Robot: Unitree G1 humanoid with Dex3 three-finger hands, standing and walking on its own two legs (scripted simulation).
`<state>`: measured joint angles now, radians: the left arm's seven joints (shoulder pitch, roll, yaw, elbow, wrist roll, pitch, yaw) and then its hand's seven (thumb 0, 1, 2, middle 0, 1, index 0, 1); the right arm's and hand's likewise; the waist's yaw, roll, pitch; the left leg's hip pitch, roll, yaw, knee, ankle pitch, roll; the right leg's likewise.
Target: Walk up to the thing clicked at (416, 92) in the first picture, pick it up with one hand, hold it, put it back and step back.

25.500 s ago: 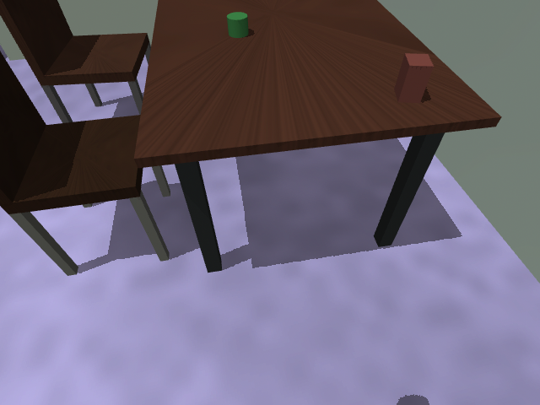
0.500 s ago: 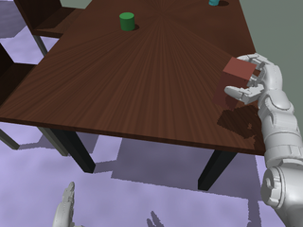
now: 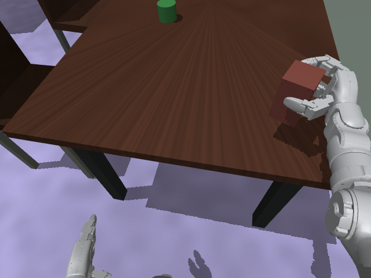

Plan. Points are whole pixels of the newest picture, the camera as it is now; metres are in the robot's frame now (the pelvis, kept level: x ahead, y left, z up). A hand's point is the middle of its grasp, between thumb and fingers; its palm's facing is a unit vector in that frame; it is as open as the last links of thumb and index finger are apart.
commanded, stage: crouch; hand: right
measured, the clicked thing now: (294, 94) +0.48 -0.16 +0.12
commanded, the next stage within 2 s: lower in 0.10 s
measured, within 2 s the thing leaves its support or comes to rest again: rests again in 1.04 s
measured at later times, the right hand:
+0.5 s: hand (299, 98) +0.50 -0.19 +0.09, palm faces +0.09 +1.00 +0.01, open 10.9 cm
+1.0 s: hand (294, 105) +0.51 -0.19 +0.06, palm faces +0.10 +0.99 +0.01, open 10.9 cm
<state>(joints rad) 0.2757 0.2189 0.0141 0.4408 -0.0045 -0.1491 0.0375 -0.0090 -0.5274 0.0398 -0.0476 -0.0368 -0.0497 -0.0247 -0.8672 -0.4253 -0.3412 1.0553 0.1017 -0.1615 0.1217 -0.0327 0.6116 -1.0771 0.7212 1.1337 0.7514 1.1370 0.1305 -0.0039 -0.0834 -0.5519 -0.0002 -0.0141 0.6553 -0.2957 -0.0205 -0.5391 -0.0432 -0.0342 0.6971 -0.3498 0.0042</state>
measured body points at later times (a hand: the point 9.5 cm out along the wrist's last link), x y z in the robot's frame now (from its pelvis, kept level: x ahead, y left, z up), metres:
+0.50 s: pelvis -0.01 +0.00 -0.02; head +0.08 -0.02 +0.42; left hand +0.14 +0.26 -0.06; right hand +0.49 -0.24 +0.09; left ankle +0.01 +0.13 -0.72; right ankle -0.01 -0.12 -0.72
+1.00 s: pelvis -0.01 +0.00 -0.04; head +0.10 -0.02 +0.40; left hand +0.14 +0.26 -0.07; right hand +0.50 -0.24 +0.06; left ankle +0.01 +0.13 -0.72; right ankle -0.01 -0.12 -0.72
